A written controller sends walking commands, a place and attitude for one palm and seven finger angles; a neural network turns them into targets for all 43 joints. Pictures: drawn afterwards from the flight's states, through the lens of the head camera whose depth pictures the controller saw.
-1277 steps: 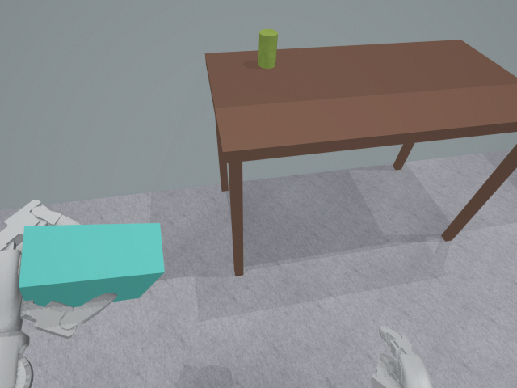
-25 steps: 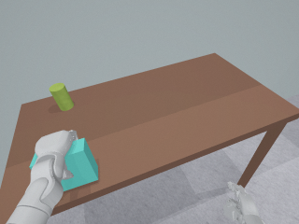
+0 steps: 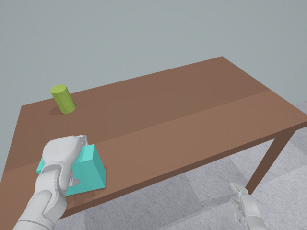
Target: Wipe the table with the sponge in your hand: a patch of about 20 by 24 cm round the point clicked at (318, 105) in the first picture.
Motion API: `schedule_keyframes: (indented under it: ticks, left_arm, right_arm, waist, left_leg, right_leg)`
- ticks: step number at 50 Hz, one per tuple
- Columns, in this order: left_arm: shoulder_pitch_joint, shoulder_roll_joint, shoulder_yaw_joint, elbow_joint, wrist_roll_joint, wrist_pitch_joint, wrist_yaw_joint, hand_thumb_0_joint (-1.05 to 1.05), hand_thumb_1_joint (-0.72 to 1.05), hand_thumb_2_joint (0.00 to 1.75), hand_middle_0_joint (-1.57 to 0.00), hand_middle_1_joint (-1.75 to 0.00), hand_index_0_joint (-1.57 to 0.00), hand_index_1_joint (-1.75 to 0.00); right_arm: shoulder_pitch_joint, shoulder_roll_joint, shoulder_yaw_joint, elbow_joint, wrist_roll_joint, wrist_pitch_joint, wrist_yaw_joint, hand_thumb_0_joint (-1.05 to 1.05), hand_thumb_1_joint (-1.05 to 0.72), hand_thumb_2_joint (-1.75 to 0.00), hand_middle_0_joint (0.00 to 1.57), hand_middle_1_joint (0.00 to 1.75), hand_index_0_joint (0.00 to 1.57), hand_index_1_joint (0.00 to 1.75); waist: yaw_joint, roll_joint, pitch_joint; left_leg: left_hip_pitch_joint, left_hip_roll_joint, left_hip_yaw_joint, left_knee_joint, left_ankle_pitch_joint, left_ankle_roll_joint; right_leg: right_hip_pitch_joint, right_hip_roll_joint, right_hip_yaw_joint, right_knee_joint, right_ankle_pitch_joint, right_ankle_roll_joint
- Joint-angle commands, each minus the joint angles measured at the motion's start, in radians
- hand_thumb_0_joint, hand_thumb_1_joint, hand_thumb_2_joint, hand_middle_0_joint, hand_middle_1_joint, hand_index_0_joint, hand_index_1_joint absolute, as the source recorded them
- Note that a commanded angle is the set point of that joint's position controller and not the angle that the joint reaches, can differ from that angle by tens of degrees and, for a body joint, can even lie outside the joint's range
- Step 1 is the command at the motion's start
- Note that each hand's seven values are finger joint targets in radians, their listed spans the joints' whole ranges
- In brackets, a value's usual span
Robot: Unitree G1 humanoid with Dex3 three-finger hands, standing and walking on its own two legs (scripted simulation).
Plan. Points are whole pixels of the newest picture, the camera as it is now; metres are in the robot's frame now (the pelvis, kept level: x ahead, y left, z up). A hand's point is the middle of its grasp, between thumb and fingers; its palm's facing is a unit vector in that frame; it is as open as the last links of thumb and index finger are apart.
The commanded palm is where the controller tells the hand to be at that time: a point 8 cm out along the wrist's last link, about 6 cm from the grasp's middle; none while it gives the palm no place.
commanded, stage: lower the sponge onto the table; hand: left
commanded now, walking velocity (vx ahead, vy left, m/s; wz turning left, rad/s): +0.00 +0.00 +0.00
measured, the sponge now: (77, 175) +0.25 +0.27 +0.00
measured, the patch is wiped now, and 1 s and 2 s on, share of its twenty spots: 0.00 0.25 0.30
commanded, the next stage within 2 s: wipe forward along the first lane in 0.40 s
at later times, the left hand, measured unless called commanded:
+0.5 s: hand (68, 164) +0.25 +0.28 +0.05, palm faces -0.01 -0.10 -1.00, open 10.0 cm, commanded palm +0.23 +0.28 +0.12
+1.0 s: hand (67, 150) +0.29 +0.31 +0.05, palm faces -0.08 -0.05 -1.00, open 10.0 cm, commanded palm +0.28 +0.30 +0.10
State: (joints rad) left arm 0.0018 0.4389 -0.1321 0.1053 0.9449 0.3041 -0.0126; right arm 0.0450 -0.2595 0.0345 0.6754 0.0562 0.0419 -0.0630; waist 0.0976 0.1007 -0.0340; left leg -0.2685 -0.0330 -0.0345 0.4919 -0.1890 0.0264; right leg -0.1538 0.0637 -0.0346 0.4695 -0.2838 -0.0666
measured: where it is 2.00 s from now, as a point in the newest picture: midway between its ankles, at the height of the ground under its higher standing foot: outside the picture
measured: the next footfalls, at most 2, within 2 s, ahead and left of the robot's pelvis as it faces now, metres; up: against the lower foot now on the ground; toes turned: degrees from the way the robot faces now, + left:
none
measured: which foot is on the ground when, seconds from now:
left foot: down 0.00-1.00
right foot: down 0.00-1.00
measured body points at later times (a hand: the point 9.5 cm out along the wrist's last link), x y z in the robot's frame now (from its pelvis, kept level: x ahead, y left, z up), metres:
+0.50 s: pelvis -0.01 +0.00 +0.00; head -0.03 -0.04 +0.45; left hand +0.25 +0.28 +0.10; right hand +0.21 -0.22 -0.10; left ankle +0.05 +0.10 -0.74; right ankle -0.02 -0.08 -0.74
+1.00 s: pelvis -0.02 -0.01 -0.01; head -0.02 -0.04 +0.44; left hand +0.29 +0.30 +0.10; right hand +0.16 -0.25 -0.12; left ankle +0.05 +0.10 -0.74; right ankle -0.02 -0.08 -0.74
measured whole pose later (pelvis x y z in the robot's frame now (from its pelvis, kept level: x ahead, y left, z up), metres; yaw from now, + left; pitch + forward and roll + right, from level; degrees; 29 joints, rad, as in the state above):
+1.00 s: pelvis -0.02 -0.01 -0.01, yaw +1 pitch +2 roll -1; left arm -0.28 0.47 -0.04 0.53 0.96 0.23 0.09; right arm 0.14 -0.27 0.01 0.73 0.08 0.07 -0.08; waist 0.06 0.09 -0.06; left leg -0.40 -0.02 -0.05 0.56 -0.19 0.01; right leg -0.29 0.08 -0.06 0.54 -0.29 -0.08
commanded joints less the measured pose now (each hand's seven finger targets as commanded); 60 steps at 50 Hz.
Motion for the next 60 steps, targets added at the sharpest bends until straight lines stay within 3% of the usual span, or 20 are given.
schedule_keyframes:
  ticks: [1, 3, 9, 13, 17, 18, 19, 23, 24, 28, 32, 33, 34, 39, 43, 44, 48, 54, 58, 60]
  left_arm:
    - [-0.323, 0.283, 0.269, -0.207, 0.026, -0.040, 0.170, 0.00, 0.10, 1.30, -1.20, -1.60, -1.20, -1.60]
    - [-0.293, 0.284, 0.278, -0.170, 0.017, 0.009, 0.192, 0.00, 0.10, 1.30, -1.20, -1.60, -1.20, -1.60]
    - [-0.271, 0.123, 0.079, -0.117, -0.012, 0.118, 0.118, 0.00, 0.10, 1.30, -1.20, -1.60, -1.20, -1.60]
    - [-0.366, 0.220, 0.115, -0.170, 0.004, 0.046, 0.076, 0.00, 0.10, 1.30, -1.20, -1.60, -1.20, -1.60]
    - [-0.320, 0.201, 0.145, -0.166, 0.023, -0.062, 0.121, 0.00, 0.10, 1.30, -1.20, -1.60, -1.20, -1.60]
    - [-0.300, 0.223, 0.175, -0.162, 0.023, -0.061, 0.129, 0.00, 0.10, 1.30, -1.20, -1.60, -1.20, -1.60]
    - [-0.267, 0.161, 0.143, -0.135, 0.009, -0.060, 0.138, 0.00, 0.10, 1.30, -1.20, -1.60, -1.20, -1.60]
    - [-0.241, 0.238, 0.221, -0.085, 0.021, -0.003, 0.180, 0.00, 0.10, 1.30, -1.20, -1.60, -1.20, -1.60]
    - [-0.270, 0.188, 0.178, -0.086, 0.025, 0.010, 0.187, 0.00, 0.10, 1.30, -1.20, -1.60, -1.20, -1.60]
    - [-0.371, 0.282, 0.220, -0.054, 0.051, 0.050, 0.204, 0.00, 0.10, 1.30, -1.20, -1.60, -1.20, -1.60]
    - [-0.425, 0.230, 0.162, 0.046, 0.041, 0.060, 0.185, 0.00, 0.10, 1.30, -1.20, -1.60, -1.20, -1.60]
    - [-0.424, 0.268, 0.192, 0.060, 0.044, 0.064, 0.179, 0.00, 0.10, 1.30, -1.20, -1.60, -1.20, -1.60]
    - [-0.436, 0.219, 0.148, 0.089, 0.035, 0.062, 0.169, 0.00, 0.10, 1.30, -1.20, -1.60, -1.20, -1.60]
    - [-0.551, 0.215, 0.115, 0.164, 0.060, 0.007, 0.140, 0.00, 0.10, 1.30, -1.20, -1.60, -1.20, -1.60]
    - [-0.581, 0.256, 0.153, 0.244, 0.069, -0.027, 0.139, 0.00, 0.10, 1.30, -1.20, -1.60, -1.20, -1.60]
    - [-0.588, 0.216, 0.125, 0.260, 0.058, -0.039, 0.142, 0.00, 0.10, 1.30, -1.20, -1.60, -1.20, -1.60]
    - [-0.567, 0.309, 0.215, 0.325, 0.051, -0.064, 0.159, 0.00, 0.10, 1.30, -1.20, -1.60, -1.20, -1.60]
    - [-0.636, 0.301, 0.182, 0.411, 0.081, -0.076, 0.175, 0.00, 0.10, 1.30, -1.20, -1.60, -1.20, -1.60]
    - [-0.637, 0.394, 0.258, 0.492, 0.075, -0.086, 0.175, 0.00, 0.10, 1.30, -1.20, -1.60, -1.20, -1.60]
    - [-0.676, 0.386, 0.236, 0.526, 0.076, -0.096, 0.178, 0.00, 0.10, 1.30, -1.20, -1.60, -1.20, -1.60]
  right_arm:
    - [-0.160, -0.089, -0.049, -0.132, -0.008, -0.050, 0.003, 0.00, -0.90, -0.90, 0.20, 0.30, 0.20, 0.30]
    - [-0.183, -0.100, -0.052, -0.133, -0.004, -0.043, 0.009, 0.00, -0.90, -0.90, 0.20, 0.30, 0.20, 0.30]
    - [-0.215, -0.103, -0.047, -0.145, 0.018, -0.030, 0.013, 0.00, -0.90, -0.90, 0.20, 0.30, 0.20, 0.30]
    - [-0.196, -0.109, -0.044, -0.150, 0.010, -0.045, -0.012, 0.00, -0.90, -0.90, 0.20, 0.30, 0.20, 0.30]
    - [-0.151, -0.093, -0.057, -0.134, -0.003, -0.069, -0.016, 0.00, -0.90, -0.90, 0.20, 0.30, 0.20, 0.30]
    - [-0.150, -0.098, -0.059, -0.135, -0.003, -0.070, -0.014, 0.00, -0.90, -0.90, 0.20, 0.30, 0.20, 0.30]
    - [-0.143, -0.090, -0.059, -0.136, 0.001, -0.070, -0.008, 0.00, -0.90, -0.90, 0.20, 0.30, 0.20, 0.30]
    - [-0.169, -0.114, -0.063, -0.129, 0.001, -0.045, 0.007, 0.00, -0.90, -0.90, 0.20, 0.30, 0.20, 0.30]
    - [-0.171, -0.104, -0.060, -0.134, 0.004, -0.044, 0.010, 0.00, -0.90, -0.90, 0.20, 0.30, 0.20, 0.30]
    - [-0.175, -0.116, -0.058, -0.121, 0.003, -0.034, 0.002, 0.00, -0.90, -0.90, 0.20, 0.30, 0.20, 0.30]
    - [-0.159, -0.111, -0.053, -0.108, 0.015, -0.029, -0.008, 0.00, -0.90, -0.90, 0.20, 0.30, 0.20, 0.30]
    - [-0.159, -0.116, -0.054, -0.109, 0.013, -0.026, -0.012, 0.00, -0.90, -0.90, 0.20, 0.30, 0.20, 0.30]
    - [-0.154, -0.109, -0.052, -0.112, 0.019, -0.027, -0.015, 0.00, -0.90, -0.90, 0.20, 0.30, 0.20, 0.30]
    - [-0.107, -0.114, -0.055, -0.100, 0.019, -0.032, -0.024, 0.00, -0.90, -0.90, 0.20, 0.30, 0.20, 0.30]
    - [-0.072, -0.129, -0.064, -0.092, 0.020, -0.027, -0.022, 0.00, -0.90, -0.90, 0.20, 0.30, 0.20, 0.30]
    - [-0.058, -0.123, -0.065, -0.097, 0.021, -0.028, -0.021, 0.00, -0.90, -0.90, 0.20, 0.30, 0.20, 0.30]
    - [-0.033, -0.142, -0.073, -0.086, 0.019, -0.013, -0.017, 0.00, -0.90, -0.90, 0.20, 0.30, 0.20, 0.30]
    - [0.006, -0.143, -0.077, -0.077, 0.023, 0.001, -0.010, 0.00, -0.90, -0.90, 0.20, 0.30, 0.20, 0.30]
    - [0.026, -0.158, -0.079, -0.067, 0.023, 0.015, -0.009, 0.00, -0.90, -0.90, 0.20, 0.30, 0.20, 0.30]
    - [0.045, -0.155, -0.079, -0.067, 0.027, 0.019, -0.010, 0.00, -0.90, -0.90, 0.20, 0.30, 0.20, 0.30]
  waist:
    - [0.016, -0.003, -0.195]
    - [0.031, -0.005, -0.182]
    - [-0.022, -0.053, -0.162]
    - [-0.033, -0.051, -0.181]
    - [-0.018, -0.033, -0.207]
    - [-0.008, -0.042, -0.209]
    - [-0.012, -0.057, -0.190]
    - [0.018, -0.048, -0.156]
    - [0.007, -0.050, -0.175]
    - [0.003, -0.012, -0.171]
    - [-0.021, -0.061, -0.156]
    - [-0.013, -0.046, -0.158]
    - [-0.025, -0.063, -0.152]
    - [-0.058, -0.055, -0.141]
    - [-0.052, -0.067, -0.152]
    - [-0.062, -0.099, -0.166]
    - [-0.045, -0.125, -0.212]
    - [-0.076, -0.090, -0.190]
    - [-0.066, -0.134, -0.210]
    - [-0.083, -0.129, -0.189]
  left_leg:
    - [0.145, -0.022, -0.023, -0.027, 0.175, 0.022]
    - [0.136, -0.020, -0.024, -0.036, 0.155, 0.017]
    - [0.114, -0.022, -0.016, -0.031, 0.112, 0.027]
    - [0.140, -0.023, -0.035, -0.027, 0.069, 0.040]
    - [0.158, -0.026, -0.034, -0.014, 0.100, 0.039]
    - [0.155, -0.024, -0.041, -0.018, 0.097, 0.036]
    - [0.135, -0.022, -0.032, -0.017, 0.093, 0.034]
    - [0.081, -0.022, -0.028, -0.036, 0.061, 0.020]
    - [0.079, -0.021, -0.017, -0.030, 0.064, 0.021]
    - [0.076, -0.026, -0.020, -0.031, 0.036, 0.022]
    - [0.056, -0.028, -0.014, -0.029, 0.004, 0.025]
    - [0.056, -0.030, -0.020, -0.036, -0.006, 0.024]
    - [0.047, -0.029, -0.013, -0.031, -0.016, 0.026]
    - [0.043, -0.030, -0.021, -0.015, -0.047, 0.033]
    - [0.019, -0.031, -0.024, -0.005, -0.048, 0.031]
    - [0.011, -0.030, -0.017, 0.006, -0.041, 0.035]
    - [-0.039, -0.034, -0.009, 0.032, -0.001, 0.034]
    - [-0.079, -0.032, -0.001, 0.056, -0.015, 0.040]
    - [-0.133, -0.031, 0.001, 0.072, -0.009, 0.040]
    - [-0.151, -0.030, 0.004, 0.074, -0.039, 0.042]
  right_leg:
    - [-0.042, -0.005, 0.074, -0.077, 0.244, -0.014]
    - [-0.051, -0.004, 0.097, -0.089, 0.213, -0.021]
    - [-0.055, -0.021, 0.075, -0.093, 0.210, 0.002]
    - [-0.070, -0.017, 0.093, -0.106, 0.151, 0.001]
    - [-0.082, -0.008, 0.071, -0.085, 0.166, -0.002]
    - [-0.082, -0.003, 0.093, -0.086, 0.165, -0.010]
    - [-0.088, -0.009, 0.067, -0.080, 0.165, -0.002]
    - [-0.092, -0.004, 0.092, -0.084, 0.123, -0.011]
    - [-0.087, -0.010, 0.070, -0.073, 0.122, -0.005]
    - [-0.093, -0.005, 0.097, -0.079, 0.091, -0.012]
    - [-0.108, -0.009, 0.077, -0.085, 0.063, 0.001]
    - [-0.105, -0.006, 0.092, -0.090, 0.047, -0.006]
    - [-0.108, -0.012, 0.075, -0.090, 0.037, 0.003]
    - [-0.162, -0.011, 0.076, -0.091, 0.011, 0.002]
    - [-0.177, -0.007, 0.088, -0.083, 0.021, -0.003]
    - [-0.169, -0.013, 0.074, -0.075, 0.036, 0.006]
    - [-0.127, -0.017, 0.109, -0.057, 0.138, 0.009]
    - [-0.172, -0.021, 0.097, -0.041, 0.128, 0.013]
    - [-0.142, -0.024, 0.131, -0.036, 0.177, 0.016]
    - [-0.166, -0.027, 0.111, -0.035, 0.128, 0.024]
